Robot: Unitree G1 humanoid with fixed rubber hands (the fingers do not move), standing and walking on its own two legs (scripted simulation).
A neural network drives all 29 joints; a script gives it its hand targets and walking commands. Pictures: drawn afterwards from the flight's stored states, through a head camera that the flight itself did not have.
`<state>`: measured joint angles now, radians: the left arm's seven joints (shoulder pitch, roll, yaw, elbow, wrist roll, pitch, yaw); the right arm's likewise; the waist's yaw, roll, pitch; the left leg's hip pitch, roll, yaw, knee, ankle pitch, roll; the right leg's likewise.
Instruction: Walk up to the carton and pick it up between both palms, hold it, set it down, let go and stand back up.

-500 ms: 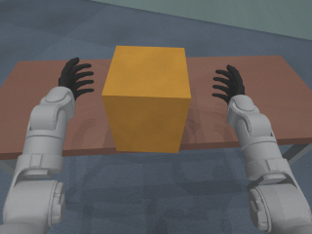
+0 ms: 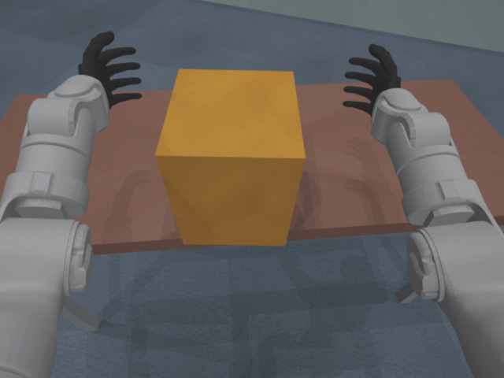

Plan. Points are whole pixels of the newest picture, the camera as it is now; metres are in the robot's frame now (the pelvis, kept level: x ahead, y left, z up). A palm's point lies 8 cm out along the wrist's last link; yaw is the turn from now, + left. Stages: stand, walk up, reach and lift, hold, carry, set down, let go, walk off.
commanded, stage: reach and lift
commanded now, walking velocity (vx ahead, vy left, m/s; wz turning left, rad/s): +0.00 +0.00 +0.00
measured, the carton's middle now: (235, 162) +0.47 +0.03 +0.05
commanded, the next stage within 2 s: none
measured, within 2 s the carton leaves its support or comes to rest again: neither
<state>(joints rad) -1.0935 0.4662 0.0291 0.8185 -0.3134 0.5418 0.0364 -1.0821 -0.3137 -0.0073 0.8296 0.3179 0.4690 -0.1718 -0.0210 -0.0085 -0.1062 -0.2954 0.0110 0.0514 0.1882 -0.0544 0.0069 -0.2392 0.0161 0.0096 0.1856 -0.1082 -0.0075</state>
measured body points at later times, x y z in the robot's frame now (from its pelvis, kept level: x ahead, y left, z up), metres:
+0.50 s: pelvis +0.00 +0.00 +0.00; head +0.06 +0.01 +0.45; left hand +0.49 +0.22 +0.18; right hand +0.48 -0.18 +0.17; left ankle +0.01 +0.11 -0.75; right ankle -0.02 -0.11 -0.75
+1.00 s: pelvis +0.01 +0.00 +0.00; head +0.10 +0.00 +0.44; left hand +0.49 +0.20 +0.10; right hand +0.48 -0.17 +0.09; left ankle +0.01 +0.11 -0.75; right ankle -0.02 -0.11 -0.75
